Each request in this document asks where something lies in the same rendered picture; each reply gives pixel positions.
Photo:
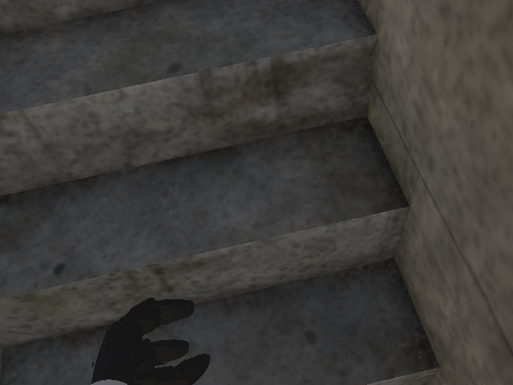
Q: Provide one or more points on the left robot hand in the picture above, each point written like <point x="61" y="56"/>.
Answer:
<point x="124" y="357"/>

